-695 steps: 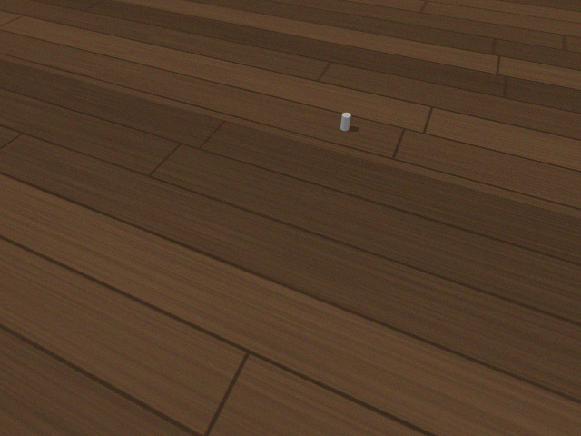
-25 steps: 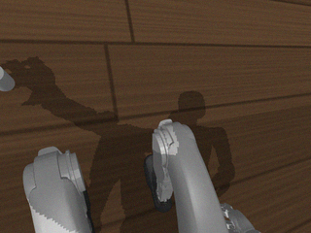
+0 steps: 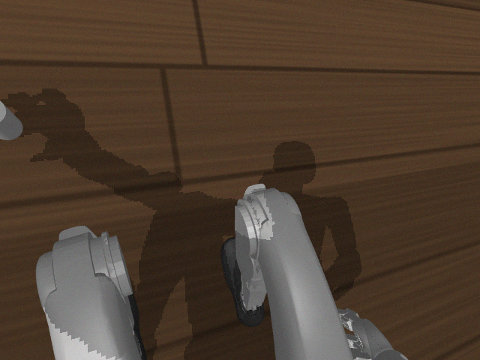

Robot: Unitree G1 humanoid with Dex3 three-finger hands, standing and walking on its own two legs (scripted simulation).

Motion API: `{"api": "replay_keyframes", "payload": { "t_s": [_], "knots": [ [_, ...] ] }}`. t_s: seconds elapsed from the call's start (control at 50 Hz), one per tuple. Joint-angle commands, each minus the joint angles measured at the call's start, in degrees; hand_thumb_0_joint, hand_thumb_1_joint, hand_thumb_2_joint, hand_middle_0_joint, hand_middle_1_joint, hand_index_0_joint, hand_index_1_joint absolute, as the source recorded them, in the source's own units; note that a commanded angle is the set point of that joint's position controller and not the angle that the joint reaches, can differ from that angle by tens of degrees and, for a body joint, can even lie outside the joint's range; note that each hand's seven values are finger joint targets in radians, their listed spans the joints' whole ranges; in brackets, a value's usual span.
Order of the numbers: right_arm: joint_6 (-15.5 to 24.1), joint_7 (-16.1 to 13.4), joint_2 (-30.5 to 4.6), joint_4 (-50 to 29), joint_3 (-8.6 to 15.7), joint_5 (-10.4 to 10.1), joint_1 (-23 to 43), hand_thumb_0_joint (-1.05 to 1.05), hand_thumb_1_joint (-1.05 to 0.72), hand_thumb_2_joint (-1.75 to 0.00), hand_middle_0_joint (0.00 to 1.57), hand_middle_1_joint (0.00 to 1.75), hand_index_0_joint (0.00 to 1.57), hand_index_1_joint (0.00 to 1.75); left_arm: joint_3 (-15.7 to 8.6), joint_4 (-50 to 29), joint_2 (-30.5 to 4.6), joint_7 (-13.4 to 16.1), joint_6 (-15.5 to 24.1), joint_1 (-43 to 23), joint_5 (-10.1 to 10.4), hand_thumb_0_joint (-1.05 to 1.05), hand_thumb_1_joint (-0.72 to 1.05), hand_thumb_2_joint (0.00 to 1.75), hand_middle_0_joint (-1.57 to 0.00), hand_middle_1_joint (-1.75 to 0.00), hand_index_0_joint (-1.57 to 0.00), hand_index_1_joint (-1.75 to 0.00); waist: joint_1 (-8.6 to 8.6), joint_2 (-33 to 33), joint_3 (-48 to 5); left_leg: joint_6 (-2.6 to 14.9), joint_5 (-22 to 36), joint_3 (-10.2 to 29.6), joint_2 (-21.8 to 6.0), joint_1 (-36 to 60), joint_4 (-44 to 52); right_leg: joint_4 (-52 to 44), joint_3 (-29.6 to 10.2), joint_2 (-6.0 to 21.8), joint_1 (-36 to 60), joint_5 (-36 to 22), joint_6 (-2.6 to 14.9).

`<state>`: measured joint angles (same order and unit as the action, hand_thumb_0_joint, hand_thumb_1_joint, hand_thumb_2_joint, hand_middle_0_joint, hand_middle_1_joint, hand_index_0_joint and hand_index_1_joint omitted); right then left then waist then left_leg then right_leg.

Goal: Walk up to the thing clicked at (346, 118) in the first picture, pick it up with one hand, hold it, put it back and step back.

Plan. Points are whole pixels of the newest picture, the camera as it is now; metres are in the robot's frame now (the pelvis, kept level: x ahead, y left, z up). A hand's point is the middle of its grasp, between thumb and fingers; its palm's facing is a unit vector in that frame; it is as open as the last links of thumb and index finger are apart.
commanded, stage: approach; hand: left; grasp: from above
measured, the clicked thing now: out of the picture +0.52 +0.32 -0.28
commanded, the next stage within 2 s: close in in 0.46 s
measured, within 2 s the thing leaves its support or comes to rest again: neither
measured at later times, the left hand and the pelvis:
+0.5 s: hand out of the picture +0.53 +0.30 -0.14, palm faces -0.37 -0.05 -0.93, open 13.3 cm; pelvis +0.00 +0.00 +0.00, yaw +0 degrees
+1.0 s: hand out of the picture +0.49 +0.33 -0.20, palm faces -0.43 -0.10 -0.89, open 12.9 cm; pelvis +0.00 +0.00 -0.01, yaw -1 degrees
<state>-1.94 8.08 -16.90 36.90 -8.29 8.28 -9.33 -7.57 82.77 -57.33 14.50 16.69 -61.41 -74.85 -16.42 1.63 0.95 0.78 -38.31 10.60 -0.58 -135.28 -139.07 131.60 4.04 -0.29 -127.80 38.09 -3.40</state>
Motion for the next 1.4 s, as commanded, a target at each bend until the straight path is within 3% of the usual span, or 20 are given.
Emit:
{"api": "replay_keyframes", "payload": {
  "t_s": [0.0,0.12,0.2,0.28,0.38,0.4,0.52,0.64,0.68,0.7,0.74,0.76,0.8,0.86,1.0,1.12,1.22,1.24,1.34,1.38],
  "knots": [
    [-0.1,-0.6,-16.0,0.2,5.0,0.3,-12.5,0.0,-0.9,-0.89,0.2,0.3,0.2,0.3,-2.0,-10.3,-15.8,1.9,0.6,-17.9,0.6,0.0,-0.33,0.85,-0.29,-0.83,-0.28,-0.83,-0.73,-25.7,-39.0,0.0,11.9,-5.0,0.2,36.3,14.6,-10.9,6.3,-1.4,14.8,-12.8,5.13],
    [0.5,-0.7,-15.6,1.2,5.5,0.2,-13.6,0.0,-0.9,-0.89,0.2,0.3,0.2,0.3,3.3,-11.3,-7.0,3.0,0.6,-22.5,1.6,0.0,-0.36,0.87,-0.25,-0.86,-0.25,-0.86,-4.0,-24.5,-38.3,0.05,7.9,-4.5,-0.3,35.1,15.4,-11.6,7.1,-1.7,13.0,-11.3,5.0],
    [1.1,-0.9,-15.7,1.8,5.4,0.3,-14.2,0.0,-0.9,-0.89,0.2,0.3,0.2,0.3,4.8,-9.0,-5.2,5.0,-1.0,-25.6,0.9,0.0,-0.39,0.88,-0.21,-0.89,-0.21,-0.88,-4.88,-26.2,-36.6,-0.44,8.1,-4.1,-0.3,35.8,16.1,-10.9,7.4,-1.5,11.0,-11.8,5.23],
    [1.2,-0.8,-15.9,0.4,5.2,0.2,-14.7,0.0,-0.89,-0.89,0.2,0.3,0.2,0.3,2.0,-9.5,-9.6,7.8,-4.0,-28.6,-1.1,0.0,-0.4,0.9,-0.23,-0.86,-0.22,-0.87,-3.46,-30.4,-42.0,-0.75,12.9,-5.1,-0.1,38.9,16.4,-10.2,6.9,-1.5,13.2,-15.6,5.51],
    [0.9,-0.8,-15.9,-1.9,4.2,-0.5,-13.4,0.0,-0.9,-0.89,0.2,0.3,0.2,0.3,0.0,-3.8,-11.6,8.8,-9.5,-25.0,-1.0,0.0,-0.42,0.92,-0.22,-0.86,-0.2,-0.88,-2.98,-28.3,-43.1,0.15,15.7,-6.2,0.2,36.4,15.7,-10.8,5.9,-1.6,16.1,-17.8,5.37],
    [0.8,-0.8,-15.3,-2.1,3.6,-0.7,-13.1,0.0,-0.9,-0.89,0.2,0.3,0.2,0.3,1.0,-1.6,-10.1,8.2,-10.5,-23.1,-0.5,0.0,-0.43,0.91,-0.21,-0.87,-0.2,-0.88,-3.15,-26.4,-41.5,0.57,14.4,-6.7,0.3,34.0,15.6,-11.4,5.7,-1.9,17.1,-17.0,5.33],
    [0.4,-0.9,-15.2,-2.7,3.0,-1.8,-12.0,0.0,-0.9,-0.89,0.2,0.3,0.2,0.3,1.1,-1.5,-11.2,2.0,-12.4,-14.6,4.2,0.0,-0.42,0.95,-0.22,-0.9,-0.21,-0.91,-1.49,-17.7,-40.0,1.92,10.9,-6.9,0.2,26.9,15.6,-12.7,4.8,-2.4,22.9,-13.7,4.63],
    [0.4,-1.7,-16.8,-2.0,2.9,-0.9,-13.3,0.0,-0.9,-0.9,0.2,0.3,0.2,0.3,1.0,-8.7,-11.7,-2.1,-6.0,-19.4,6.0,0.0,-0.43,0.91,-0.21,-0.92,-0.21,-0.92,-4.91,-14.7,-34.5,1.34,7.6,-6.3,0.3,24.2,12.6,-14.1,5.7,-2.1,20.7,-9.1,5.02],
    [0.6,-1.8,-16.6,-1.1,2.6,-0.3,-13.8,0.0,-0.9,-0.9,0.2,0.3,0.2,0.3,0.9,-9.5,-12.2,-1.5,-2.7,-21.0,5.7,0.0,-0.42,0.93,-0.21,-0.94,-0.21,-0.93,-5.32,-16.4,-35.0,0.9,7.7,-6.0,0.2,25.9,11.8,-13.7,5.9,-2.1,21.0,-9.4,4.92],
    [0.6,-1.9,-16.4,-0.6,2.5,0.1,-13.3,0.0,-0.9,-0.9,0.2,0.3,0.2,0.3,0.7,-9.1,-12.6,-1.0,-1.3,-20.8,5.4,0.0,-0.42,0.91,-0.2,-0.94,-0.21,-0.93,-4.28,-17.8,-35.1,0.58,7.4,-6.2,0.2,26.9,11.4,-13.6,5.8,-2.2,20.3,-8.9,5.1],
    [0.6,-1.9,-17.0,-0.3,2.5,1.1,-13.7,0.0,-0.91,-0.9,0.2,0.3,0.2,0.3,0.7,-9.8,-12.6,0.7,1.5,-21.6,4.4,0.0,-0.43,0.9,-0.19,-0.94,-0.2,-0.93,-5.05,-20.6,-35.3,0.02,7.6,-6.1,0.2,29.6,11.3,-13.4,6.5,-2.1,19.9,-9.0,5.09],
    [0.5,-1.9,-16.7,0.1,2.3,1.2,-13.2,0.0,-0.9,-0.9,0.2,0.3,0.2,0.3,0.5,-11.4,-13.7,1.8,2.3,-22.7,3.5,0.0,-0.42,0.89,-0.19,-0.93,-0.19,-0.92,-3.81,-23.3,-38.2,-0.27,8.4,-6.0,0.0,32.5,11.7,-12.6,6.5,-2.2,19.8,-9.9,5.07],
    [0.6,-1.7,-17.0,0.4,2.4,1.8,-12.8,0.0,-0.9,-0.9,0.2,0.3,0.2,0.3,1.6,-8.6,-12.0,3.9,3.0,-22.8,2.0,0.0,-0.39,0.9,-0.19,-0.93,-0.2,-0.92,-4.91,-25.4,-37.1,-0.58,8.1,-5.3,-0.2,34.4,11.9,-11.7,7.6,-2.4,16.4,-9.5,5.24],
    [1.2,-1.3,-16.8,1.5,1.9,2.4,-12.4,0.0,-0.9,-0.9,0.2,0.3,0.2,0.3,2.7,-4.0,-11.0,7.5,2.9,-22.9,0.1,0.0,-0.37,0.95,-0.21,-0.94,-0.21,-0.94,-5.75,-26.4,-36.0,-0.45,9.4,-4.4,-0.5,35.5,12.3,-10.1,8.7,-2.5,14.5,-11.3,5.03],
    [3.3,-0.8,-17.9,1.4,1.2,3.2,-11.6,0.0,-0.9,-0.9,0.2,0.3,0.2,0.3,1.6,3.1,-13.1,13.9,-0.7,-23.2,-3.7,0.0,-0.3,0.98,-0.26,-0.94,-0.26,-0.94,-7.02,-27.3,-33.3,-0.37,13.7,-4.0,-0.7,35.6,11.4,-7.7,9.5,-2.4,13.0,-15.6,4.77],
    [5.6,-0.3,-18.4,-0.6,0.6,3.1,-10.8,0.0,-0.9,-0.9,0.2,0.3,0.2,0.3,1.2,6.6,-14.4,15.9,-5.0,-22.7,-3.1,0.0,-0.36,0.86,-0.19,-0.92,-0.21,-0.9,-7.42,-26.5,-32.7,0.04,11.5,-4.4,-0.7,31.3,10.7,-7.9,9.0,-2.6,14.3,-15.3,4.75],
    [7.1,0.1,-19.0,-1.9,0.0,2.8,-11.0,0.0,-0.9,-0.9,0.2,0.3,0.2,0.3,0.2,4.3,-15.8,14.7,-6.9,-21.8,-0.7,0.0,-0.4,0.87,-0.16,-0.93,-0.18,-0.91,-7.02,-28.4,-34.7,-0.41,11.8,-3.6,-1.0,32.9,11.6,-7.5,9.2,-2.6,15.8,-15.2,4.91],
    [7.4,0.2,-19.2,-1.6,0.1,2.6,-11.3,0.0,-0.9,-0.9,0.2,0.3,0.2,0.3,0.9,6.4,-14.2,13.9,-7.4,-20.6,-0.5,0.0,-0.42,0.88,-0.16,-0.94,-0.17,-0.92,-7.7,-27.1,-32.4,-0.5,11.4,-3.1,-1.0,32.7,11.4,-6.9,9.3,-2.5,13.6,-14.6,5.03],
    [7.4,0.3,-19.8,-1.8,-0.4,2.5,-11.5,0.0,-0.9,-0.9,0.2,0.3,0.2,0.3,-2.1,3.3,-18.6,11.8,-7.3,-18.8,1.0,0.0,-0.42,0.95,-0.18,-0.94,-0.18,-0.94,-7.01,-25.8,-34.1,0.15,12.1,-4.0,-1.0,30.7,9.7,-8.1,8.4,-3.0,18.4,-15.1,4.84],
    [7.2,0.3,-20.0,-2.0,-0.9,2.8,-11.7,0.0,-0.9,-0.9,0.2,0.3,0.2,0.3,-1.9,3.0,-18.1,11.5,-6.7,-18.5,1.2,0.0,-0.39,0.99,-0.22,-0.95,-0.21,-0.96,-7.45,-24.8,-33.4,0.19,12.2,-4.0,-1.0,29.2,9.3,-8.6,8.7,-3.1,19.8,-15.3,4.82]
  ]
}}
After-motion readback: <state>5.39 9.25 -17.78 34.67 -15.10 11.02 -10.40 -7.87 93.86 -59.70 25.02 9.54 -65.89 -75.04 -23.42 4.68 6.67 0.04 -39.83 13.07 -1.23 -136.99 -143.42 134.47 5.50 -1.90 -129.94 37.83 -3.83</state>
